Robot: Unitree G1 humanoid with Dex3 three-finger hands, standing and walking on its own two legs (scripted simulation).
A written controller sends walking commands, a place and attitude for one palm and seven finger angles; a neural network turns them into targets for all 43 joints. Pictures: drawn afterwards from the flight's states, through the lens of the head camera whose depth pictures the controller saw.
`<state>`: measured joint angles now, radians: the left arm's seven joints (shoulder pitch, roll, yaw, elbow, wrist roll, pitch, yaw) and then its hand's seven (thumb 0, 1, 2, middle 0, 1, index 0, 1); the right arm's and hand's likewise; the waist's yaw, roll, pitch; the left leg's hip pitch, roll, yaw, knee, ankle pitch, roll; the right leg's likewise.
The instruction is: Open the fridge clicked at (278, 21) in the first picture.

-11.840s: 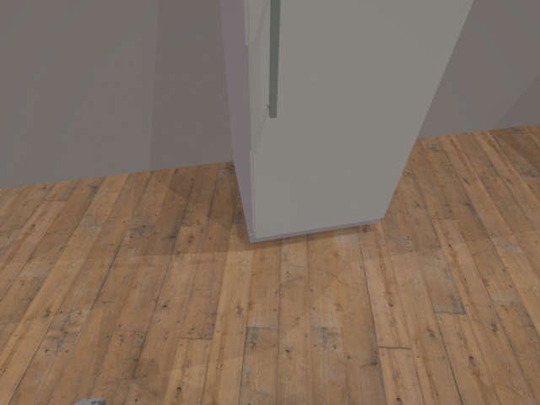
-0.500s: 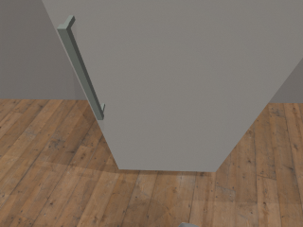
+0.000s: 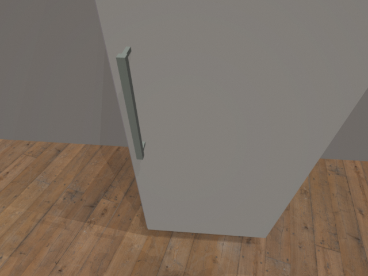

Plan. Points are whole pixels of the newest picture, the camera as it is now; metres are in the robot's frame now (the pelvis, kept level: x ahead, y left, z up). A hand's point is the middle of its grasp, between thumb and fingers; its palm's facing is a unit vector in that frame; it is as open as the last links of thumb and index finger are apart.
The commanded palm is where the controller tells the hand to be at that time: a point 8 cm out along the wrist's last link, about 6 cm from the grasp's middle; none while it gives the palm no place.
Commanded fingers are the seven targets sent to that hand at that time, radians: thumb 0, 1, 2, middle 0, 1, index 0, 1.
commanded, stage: come to a stop and stand still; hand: left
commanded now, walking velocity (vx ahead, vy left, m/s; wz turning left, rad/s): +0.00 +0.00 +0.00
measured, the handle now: (134, 111) +0.47 +0.16 +0.13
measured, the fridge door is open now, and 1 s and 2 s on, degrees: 0 0 0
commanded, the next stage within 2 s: look again from close up in 0.76 s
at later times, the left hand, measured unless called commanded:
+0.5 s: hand out of the picture +0.07 +0.25 -0.14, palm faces -0.03 -0.94 -0.34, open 7.3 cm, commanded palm none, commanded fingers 0.00 0.90 0.90 -0.20 -0.30 -0.20 -0.30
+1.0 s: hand out of the picture +0.06 +0.24 -0.15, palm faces -0.02 -0.95 -0.32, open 7.3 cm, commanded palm none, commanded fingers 0.00 0.90 0.90 -0.20 -0.30 -0.20 -0.30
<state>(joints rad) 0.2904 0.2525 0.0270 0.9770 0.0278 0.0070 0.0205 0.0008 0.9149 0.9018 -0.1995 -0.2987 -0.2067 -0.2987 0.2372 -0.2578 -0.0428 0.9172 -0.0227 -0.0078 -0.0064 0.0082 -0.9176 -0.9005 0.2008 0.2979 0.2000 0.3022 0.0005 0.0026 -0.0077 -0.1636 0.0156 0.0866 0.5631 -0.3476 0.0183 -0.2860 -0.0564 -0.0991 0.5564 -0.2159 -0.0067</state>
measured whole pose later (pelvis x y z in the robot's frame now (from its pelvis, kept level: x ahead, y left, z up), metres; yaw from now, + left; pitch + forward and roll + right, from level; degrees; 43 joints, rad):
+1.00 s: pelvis -0.01 +0.00 +0.01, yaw +0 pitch -4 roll +0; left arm 0.18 0.31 -0.01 1.08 0.02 -0.02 0.02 0.00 0.91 0.90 -0.20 -0.30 -0.21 -0.30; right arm 0.18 -0.31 -0.01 1.11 -0.01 -0.01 0.01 0.01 -0.91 -0.90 0.20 0.30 0.20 0.30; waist -0.01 -0.01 0.04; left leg -0.08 0.00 0.09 0.37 -0.23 0.02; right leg -0.20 -0.06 -0.10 0.36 -0.10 0.00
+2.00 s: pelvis +0.02 +0.01 +0.02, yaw +1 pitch -3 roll +0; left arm 0.14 0.32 0.00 1.10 0.02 -0.02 0.01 0.00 0.91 0.90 -0.20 -0.30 -0.21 -0.30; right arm 0.14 -0.33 0.00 1.12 -0.01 -0.01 0.01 0.01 -0.91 -0.90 0.20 0.30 0.20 0.30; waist 0.00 -0.01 0.04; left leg -0.02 0.00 0.07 0.29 -0.23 0.02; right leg -0.15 -0.06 -0.11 0.31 -0.12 0.01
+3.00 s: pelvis +0.02 +0.00 +0.02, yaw +1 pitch -3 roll +0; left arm 0.15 0.33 0.00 1.11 0.02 -0.02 0.01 0.00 0.91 0.90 -0.20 -0.30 -0.21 -0.30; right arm 0.15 -0.33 0.01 1.12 -0.01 -0.02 0.01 0.01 -0.91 -0.90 0.20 0.30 0.20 0.30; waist 0.00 -0.01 0.03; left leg -0.01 0.00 0.07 0.27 -0.22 0.01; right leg -0.14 -0.05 -0.12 0.30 -0.11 0.00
